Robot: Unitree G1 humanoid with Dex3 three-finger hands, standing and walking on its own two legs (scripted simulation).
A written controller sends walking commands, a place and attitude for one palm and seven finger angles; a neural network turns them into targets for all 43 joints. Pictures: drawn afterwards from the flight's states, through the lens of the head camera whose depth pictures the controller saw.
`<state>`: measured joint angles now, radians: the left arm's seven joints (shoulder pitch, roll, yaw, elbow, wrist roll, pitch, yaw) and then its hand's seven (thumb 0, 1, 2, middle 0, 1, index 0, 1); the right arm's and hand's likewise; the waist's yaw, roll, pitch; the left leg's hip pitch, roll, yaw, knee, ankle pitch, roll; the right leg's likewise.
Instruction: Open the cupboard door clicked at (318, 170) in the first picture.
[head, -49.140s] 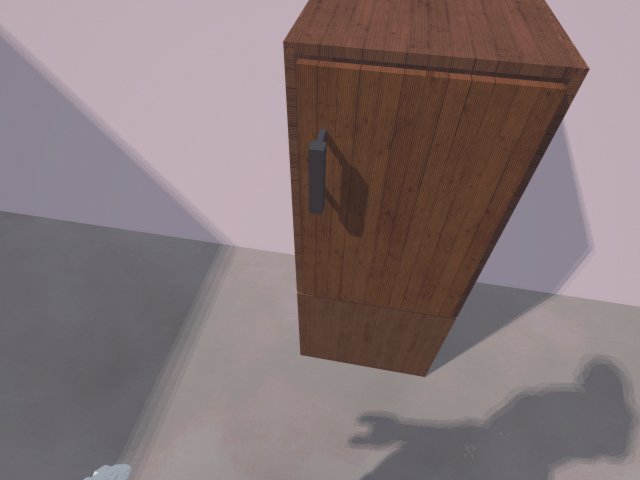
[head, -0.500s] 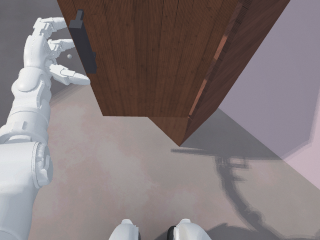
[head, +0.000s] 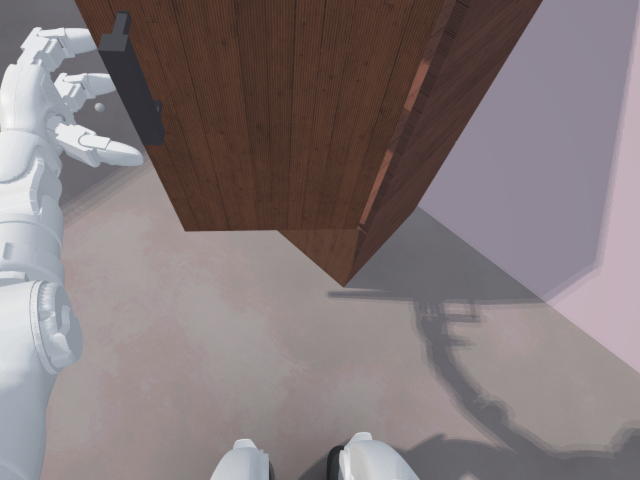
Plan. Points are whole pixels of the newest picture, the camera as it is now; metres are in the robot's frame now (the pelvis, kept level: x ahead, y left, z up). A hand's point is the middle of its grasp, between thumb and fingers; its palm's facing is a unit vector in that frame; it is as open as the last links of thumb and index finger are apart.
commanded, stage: move the hooked fingers beside the handle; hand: left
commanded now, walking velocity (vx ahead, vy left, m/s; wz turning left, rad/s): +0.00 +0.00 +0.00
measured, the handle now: (139, 83) +0.56 +0.18 +0.11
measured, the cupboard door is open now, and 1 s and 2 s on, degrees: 45 47 47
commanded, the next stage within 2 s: slide the fingers in behind the handle in 1.88 s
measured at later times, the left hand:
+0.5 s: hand (93, 110) +0.52 +0.23 +0.10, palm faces -0.03 -1.00 -0.02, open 14.5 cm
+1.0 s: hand (67, 105) +0.51 +0.25 +0.11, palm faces -0.04 -1.00 -0.01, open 14.0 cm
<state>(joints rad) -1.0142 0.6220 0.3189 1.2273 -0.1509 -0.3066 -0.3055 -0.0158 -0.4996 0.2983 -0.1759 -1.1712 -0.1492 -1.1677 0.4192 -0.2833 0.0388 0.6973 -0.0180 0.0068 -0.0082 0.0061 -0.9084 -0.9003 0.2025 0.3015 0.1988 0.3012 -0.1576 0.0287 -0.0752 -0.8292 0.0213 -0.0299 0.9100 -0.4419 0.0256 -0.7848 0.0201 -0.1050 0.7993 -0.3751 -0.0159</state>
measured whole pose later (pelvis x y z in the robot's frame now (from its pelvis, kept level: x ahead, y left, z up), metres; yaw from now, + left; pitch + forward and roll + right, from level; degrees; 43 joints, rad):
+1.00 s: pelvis -0.01 +0.00 +0.00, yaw -3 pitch +21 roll -4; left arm -0.98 0.79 0.51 1.27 -0.10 -0.29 -0.48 -0.02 -0.50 0.30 -0.30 -1.19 -0.30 -1.20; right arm 0.42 -0.30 0.07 0.60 0.00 0.08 -0.04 0.01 -0.91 -0.90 0.20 0.30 0.20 0.30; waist -0.20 0.02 -0.08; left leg -0.85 0.05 0.01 0.93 -0.45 0.03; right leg -0.82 0.05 -0.06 0.81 -0.36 -0.01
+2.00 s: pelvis +0.00 +0.00 +0.00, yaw -3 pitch +22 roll -4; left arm -0.96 0.77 0.51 1.23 -0.09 -0.28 -0.46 -0.02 -0.50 0.30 -0.30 -1.20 -0.30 -1.20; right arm 0.41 -0.30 0.06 0.58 0.00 0.09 -0.03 0.01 -0.91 -0.90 0.20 0.30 0.20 0.30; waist -0.20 0.03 -0.09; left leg -0.85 0.05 0.01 0.93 -0.46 0.03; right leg -0.82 0.05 -0.06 0.81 -0.37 -0.01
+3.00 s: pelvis +0.00 +0.00 +0.00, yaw +0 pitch +20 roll -4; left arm -0.97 0.58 0.29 1.17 -0.18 -0.29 -0.29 -0.02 -0.50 0.30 -0.19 -1.18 -0.16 -1.17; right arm 0.41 -0.28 0.03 0.69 -0.01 0.02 -0.01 0.01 -0.91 -0.90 0.20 0.30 0.20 0.30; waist -0.13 0.03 -0.09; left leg -0.81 0.01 -0.04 0.91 -0.44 0.03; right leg -0.76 0.02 -0.10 0.80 -0.38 -0.01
